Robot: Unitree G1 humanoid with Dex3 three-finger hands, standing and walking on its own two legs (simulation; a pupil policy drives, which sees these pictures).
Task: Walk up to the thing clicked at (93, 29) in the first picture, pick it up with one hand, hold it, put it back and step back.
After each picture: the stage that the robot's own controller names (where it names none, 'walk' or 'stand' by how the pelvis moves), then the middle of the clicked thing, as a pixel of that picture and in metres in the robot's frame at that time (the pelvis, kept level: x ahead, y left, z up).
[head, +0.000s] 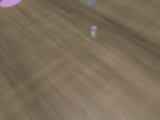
stand; (93, 31) +1.59 -0.09 -0.72
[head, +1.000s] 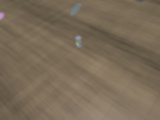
walk; (78, 41) +1.46 +0.19 -0.70
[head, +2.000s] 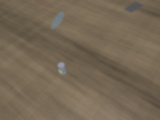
walk; (61, 68) +0.95 +0.29 -0.71
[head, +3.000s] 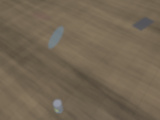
walk; (58, 106) +0.56 +0.24 -0.69
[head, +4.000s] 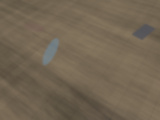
stand; out of the picture +0.34 +0.24 -0.70
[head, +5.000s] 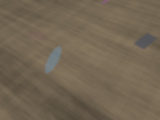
stand; out of the picture +0.31 +0.22 -0.72
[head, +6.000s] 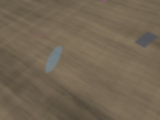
stand; out of the picture +0.31 +0.23 -0.73
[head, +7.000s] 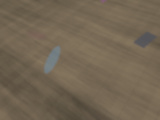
stand; out of the picture +0.30 +0.24 -0.73
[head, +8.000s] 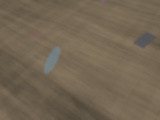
stand; out of the picture +0.30 +0.24 -0.73
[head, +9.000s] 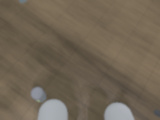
go down; (39, 94) +0.35 +0.25 -0.47
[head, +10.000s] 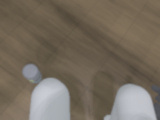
go down; (32, 74) +0.38 +0.28 -0.32
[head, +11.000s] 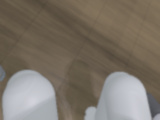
close in; out of the picture +0.35 +0.31 -0.23
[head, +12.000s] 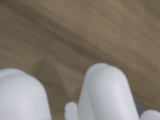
close; out of the picture +0.34 +0.31 -0.20
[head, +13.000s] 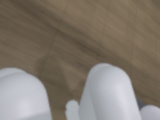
lift; out of the picture +0.33 +0.32 -0.21
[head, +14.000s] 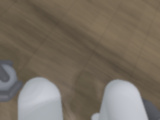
lift; (5, 80) +0.31 +0.28 -0.09
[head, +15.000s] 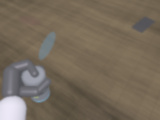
hold; (37, 84) +0.34 +0.17 +0.04
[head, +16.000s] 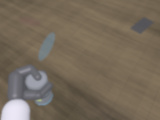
hold; (40, 88) +0.33 +0.17 +0.00
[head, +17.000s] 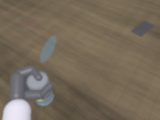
hold; (41, 89) +0.34 +0.17 +0.00
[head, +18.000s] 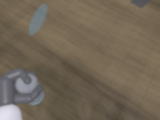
crouch; (30, 89) +0.34 +0.20 -0.06
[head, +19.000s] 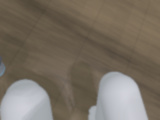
lower; out of the picture +0.40 +0.29 -0.14
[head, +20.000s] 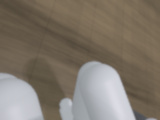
lower; out of the picture +0.37 +0.32 -0.21
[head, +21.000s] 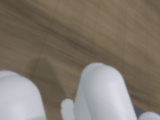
lower; out of the picture +0.36 +0.32 -0.21
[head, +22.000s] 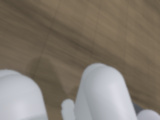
lower; out of the picture +0.35 +0.32 -0.21
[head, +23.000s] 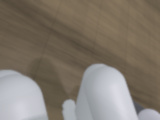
lower; out of the picture +0.34 +0.32 -0.21
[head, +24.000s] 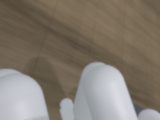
open; out of the picture +0.33 +0.30 -0.22
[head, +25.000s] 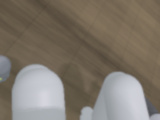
stand; out of the picture +0.35 +0.28 -0.24
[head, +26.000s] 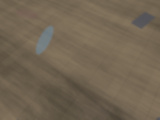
stand; out of the picture +0.32 +0.21 -0.62
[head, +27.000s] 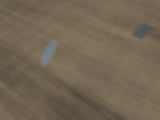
stand; out of the picture +0.33 +0.22 -0.66
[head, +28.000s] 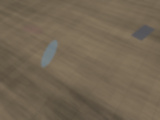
stand; out of the picture +0.32 +0.21 -0.67
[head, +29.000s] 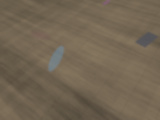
stand; out of the picture +0.34 +0.20 -0.72
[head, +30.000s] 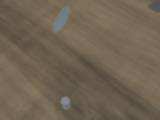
walk; (66, 103) +0.43 +0.17 -0.69
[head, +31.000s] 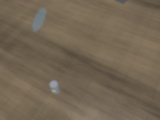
walk; (54, 87) +0.62 +0.26 -0.69
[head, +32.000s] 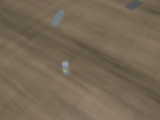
stand; (65, 67) +0.95 +0.22 -0.70
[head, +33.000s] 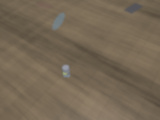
stand; (66, 71) +0.94 +0.22 -0.72
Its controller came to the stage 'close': yes
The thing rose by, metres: 0.70
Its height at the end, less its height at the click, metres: +0.00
